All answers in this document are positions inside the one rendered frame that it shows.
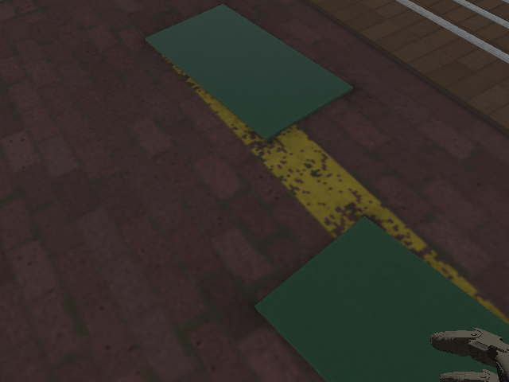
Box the stairs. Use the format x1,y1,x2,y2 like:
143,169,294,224
409,0,509,55

